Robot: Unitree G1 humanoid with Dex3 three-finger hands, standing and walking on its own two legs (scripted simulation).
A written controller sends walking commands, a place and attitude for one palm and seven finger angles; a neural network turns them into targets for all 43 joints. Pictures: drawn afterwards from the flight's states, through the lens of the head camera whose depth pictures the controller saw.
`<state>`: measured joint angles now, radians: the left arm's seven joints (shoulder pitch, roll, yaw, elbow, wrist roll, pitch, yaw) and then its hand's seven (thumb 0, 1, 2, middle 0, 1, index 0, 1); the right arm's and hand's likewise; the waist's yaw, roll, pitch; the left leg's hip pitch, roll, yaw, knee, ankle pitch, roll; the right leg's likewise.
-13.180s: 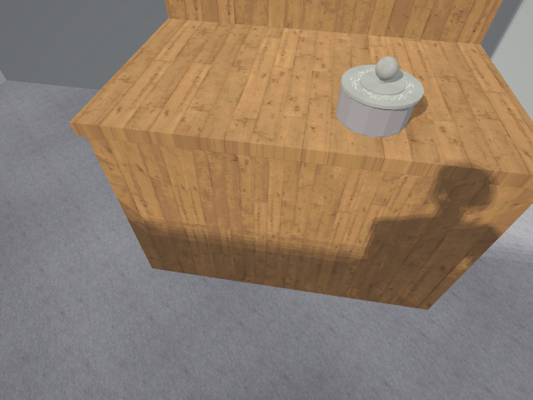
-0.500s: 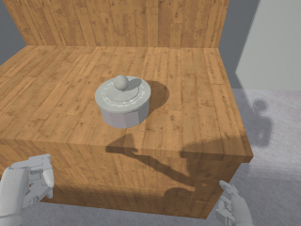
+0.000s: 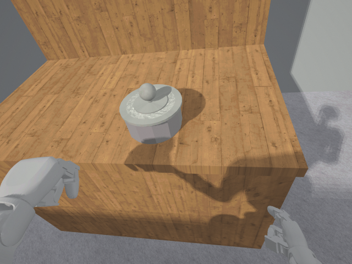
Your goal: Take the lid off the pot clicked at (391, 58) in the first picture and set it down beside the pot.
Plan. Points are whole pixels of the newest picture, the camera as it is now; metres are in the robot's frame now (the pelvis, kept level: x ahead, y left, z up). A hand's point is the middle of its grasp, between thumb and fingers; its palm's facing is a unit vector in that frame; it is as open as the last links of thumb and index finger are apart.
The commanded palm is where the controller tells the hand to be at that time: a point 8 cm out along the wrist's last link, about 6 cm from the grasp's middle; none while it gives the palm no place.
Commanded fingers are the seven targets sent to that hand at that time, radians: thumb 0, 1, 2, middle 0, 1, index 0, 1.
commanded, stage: reach forward and open the fingers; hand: left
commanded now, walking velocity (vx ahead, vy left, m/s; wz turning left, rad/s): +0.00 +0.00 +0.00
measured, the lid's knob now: (147, 92) +0.53 +0.15 +0.13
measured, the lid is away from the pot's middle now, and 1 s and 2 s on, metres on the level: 0.00 0.00 0.00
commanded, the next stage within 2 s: move the open hand above the knob in 0.74 s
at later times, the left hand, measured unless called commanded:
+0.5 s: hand (51, 160) +0.25 +0.27 +0.18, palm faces -0.08 -0.01 -1.00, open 8.7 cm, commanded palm +0.22 +0.26 +0.25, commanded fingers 0.00 -0.37 1.58 -0.84 -0.08 -0.84 -0.08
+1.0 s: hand (54, 130) +0.30 +0.27 +0.21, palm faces -0.03 -0.01 -1.00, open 10.2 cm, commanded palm +0.27 +0.26 +0.28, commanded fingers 0.00 -0.38 1.62 -0.85 -0.08 -0.85 -0.08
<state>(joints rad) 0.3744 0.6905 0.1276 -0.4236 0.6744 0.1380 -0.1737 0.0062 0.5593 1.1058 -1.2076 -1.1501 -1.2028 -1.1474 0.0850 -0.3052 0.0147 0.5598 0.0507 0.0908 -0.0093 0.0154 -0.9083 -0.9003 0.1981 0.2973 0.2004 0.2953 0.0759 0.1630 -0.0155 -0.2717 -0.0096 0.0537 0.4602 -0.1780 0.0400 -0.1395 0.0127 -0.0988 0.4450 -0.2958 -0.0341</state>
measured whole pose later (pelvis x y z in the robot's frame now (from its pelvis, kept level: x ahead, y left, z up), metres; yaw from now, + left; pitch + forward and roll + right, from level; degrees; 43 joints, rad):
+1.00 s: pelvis -0.03 +0.03 +0.00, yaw +1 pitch -2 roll -1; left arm -0.40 0.70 -0.03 -0.06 0.75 0.15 -0.42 0.00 -0.38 1.62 -0.87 -0.08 -0.87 -0.08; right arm 0.08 -0.29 0.05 0.58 0.07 0.06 0.02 0.01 -0.91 -0.90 0.20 0.30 0.20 0.30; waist 0.07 0.14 0.03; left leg -0.28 -0.05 0.05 0.42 -0.11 0.08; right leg -0.17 -0.03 -0.11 0.46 -0.26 0.00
